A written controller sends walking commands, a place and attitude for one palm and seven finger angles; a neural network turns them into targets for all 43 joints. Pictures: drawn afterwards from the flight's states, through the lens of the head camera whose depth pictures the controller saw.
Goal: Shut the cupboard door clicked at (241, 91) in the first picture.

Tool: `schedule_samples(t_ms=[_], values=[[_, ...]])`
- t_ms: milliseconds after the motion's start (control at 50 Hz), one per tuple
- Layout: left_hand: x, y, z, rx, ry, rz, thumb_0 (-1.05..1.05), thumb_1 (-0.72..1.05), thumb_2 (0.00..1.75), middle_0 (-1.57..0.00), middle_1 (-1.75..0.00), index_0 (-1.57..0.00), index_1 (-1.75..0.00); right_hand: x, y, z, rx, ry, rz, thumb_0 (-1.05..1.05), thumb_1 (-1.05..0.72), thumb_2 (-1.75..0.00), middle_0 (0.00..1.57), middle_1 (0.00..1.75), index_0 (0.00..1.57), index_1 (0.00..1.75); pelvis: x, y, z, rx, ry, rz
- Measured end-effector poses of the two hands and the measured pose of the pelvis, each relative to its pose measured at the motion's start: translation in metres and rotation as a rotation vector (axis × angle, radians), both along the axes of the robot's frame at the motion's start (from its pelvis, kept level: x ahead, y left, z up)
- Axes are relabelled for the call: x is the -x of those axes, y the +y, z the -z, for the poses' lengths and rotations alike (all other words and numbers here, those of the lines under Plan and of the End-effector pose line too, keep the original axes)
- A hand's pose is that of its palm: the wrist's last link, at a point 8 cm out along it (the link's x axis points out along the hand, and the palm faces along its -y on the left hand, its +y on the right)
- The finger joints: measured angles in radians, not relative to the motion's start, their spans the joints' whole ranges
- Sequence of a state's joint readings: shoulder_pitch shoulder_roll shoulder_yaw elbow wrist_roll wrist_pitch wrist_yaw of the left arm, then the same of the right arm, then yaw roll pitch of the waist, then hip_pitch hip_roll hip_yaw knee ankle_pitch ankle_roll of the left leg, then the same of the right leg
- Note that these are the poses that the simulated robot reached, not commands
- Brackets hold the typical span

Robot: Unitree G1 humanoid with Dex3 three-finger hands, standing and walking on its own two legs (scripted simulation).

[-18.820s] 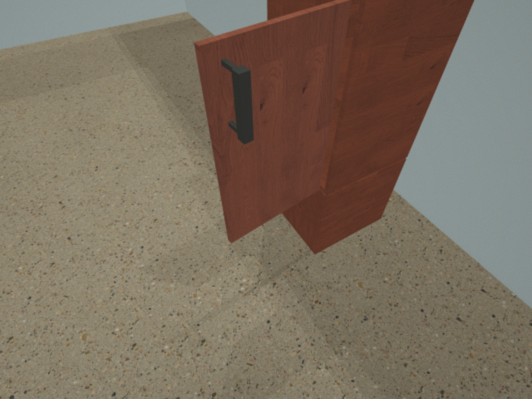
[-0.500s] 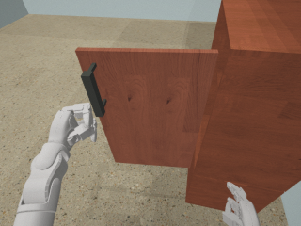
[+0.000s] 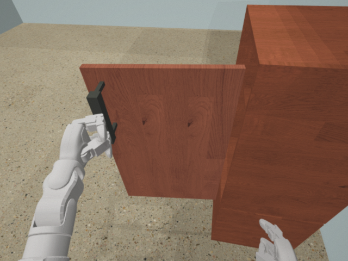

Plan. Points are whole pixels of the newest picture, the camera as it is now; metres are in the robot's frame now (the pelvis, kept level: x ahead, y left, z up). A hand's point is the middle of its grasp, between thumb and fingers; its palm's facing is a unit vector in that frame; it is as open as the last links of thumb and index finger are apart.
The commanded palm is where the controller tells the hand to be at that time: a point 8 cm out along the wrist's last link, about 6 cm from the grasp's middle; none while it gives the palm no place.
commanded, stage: bring the fist close to the handle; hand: left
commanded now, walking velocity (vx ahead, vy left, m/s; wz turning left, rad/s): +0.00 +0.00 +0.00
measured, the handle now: (105, 113) +0.42 +0.20 +0.14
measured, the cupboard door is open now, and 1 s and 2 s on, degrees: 97 86 70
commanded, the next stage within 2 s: push the door shut along its arc in 0.14 s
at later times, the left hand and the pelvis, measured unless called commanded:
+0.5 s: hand (109, 138) +0.33 +0.16 +0.15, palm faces -0.02 -1.00 -0.05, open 3.1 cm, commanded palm +0.31 +0.22 +0.15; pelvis -0.01 -0.01 +0.00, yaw +1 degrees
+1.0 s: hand (123, 117) +0.40 +0.15 +0.15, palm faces -0.16 -0.99 -0.05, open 3.1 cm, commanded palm +0.39 +0.20 +0.15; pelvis -0.02 +0.00 +0.00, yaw +1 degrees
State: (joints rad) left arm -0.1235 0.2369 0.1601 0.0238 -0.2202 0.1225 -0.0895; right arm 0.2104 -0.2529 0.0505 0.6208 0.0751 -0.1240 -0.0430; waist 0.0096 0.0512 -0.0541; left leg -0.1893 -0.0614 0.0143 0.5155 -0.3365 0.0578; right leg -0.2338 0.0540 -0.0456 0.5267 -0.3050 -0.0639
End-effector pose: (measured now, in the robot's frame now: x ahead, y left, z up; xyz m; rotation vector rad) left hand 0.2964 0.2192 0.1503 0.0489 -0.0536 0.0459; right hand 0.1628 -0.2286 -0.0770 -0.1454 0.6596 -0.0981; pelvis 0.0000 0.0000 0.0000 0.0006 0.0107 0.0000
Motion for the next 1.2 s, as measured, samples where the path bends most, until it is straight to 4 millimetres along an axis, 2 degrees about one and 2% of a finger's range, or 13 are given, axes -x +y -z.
schedule_samples(t_ms=[140,260,480,800,1200], values=[[0.005,-0.002,0.008,0.003,0.045,0.007,0.01,0.9,0.9,-1.3,-1.5,-1.3,-1.5,-0.008,0.0,-0.001,0.006,-0.01,-0.014,0.01,-0.9,-0.9,0.2,0.3,0.2,0.3,0.004,-0.002,0.0,0.0,-0.007,-0.012],[0.001,-0.002,-0.001,0.003,0.003,0.003,0.01,0.89,0.9,-1.3,-1.5,-1.3,-1.5,-0.01,0.0,-0.003,0.004,-0.019,-0.021,0.01,-0.9,-0.9,0.2,0.3,0.2,0.3,0.006,-0.005,0.0,-0.003,-0.007,-0.01],[-0.014,-0.001,0.001,-0.005,0.042,0.056,0.01,0.9,0.9,-1.3,-1.5,-1.3,-1.5,0.003,-0.009,0.001,0.01,0.012,-0.001,0.01,-0.9,-0.9,0.2,0.3,0.2,0.3,0.01,-0.009,0.0,-0.004,-0.007,-0.015],[-0.055,0.002,-0.003,-0.011,0.046,0.13,0.01,0.89,0.9,-1.33,-1.5,-1.3,-1.5,0.043,-0.028,0.015,0.055,0.118,0.052,0.01,-0.9,-0.9,0.2,0.3,0.2,0.3,0.019,-0.008,0.001,-0.004,0.022,-0.019],[-0.129,-0.028,0.0,0.008,0.071,0.265,0.01,0.9,0.9,-1.3,-1.5,-1.3,-1.5,0.09,-0.028,0.03,0.072,0.267,0.114,0.01,-0.9,-0.9,0.2,0.3,0.2,0.3,0.009,0.003,0.004,-0.002,0.092,-0.008]])
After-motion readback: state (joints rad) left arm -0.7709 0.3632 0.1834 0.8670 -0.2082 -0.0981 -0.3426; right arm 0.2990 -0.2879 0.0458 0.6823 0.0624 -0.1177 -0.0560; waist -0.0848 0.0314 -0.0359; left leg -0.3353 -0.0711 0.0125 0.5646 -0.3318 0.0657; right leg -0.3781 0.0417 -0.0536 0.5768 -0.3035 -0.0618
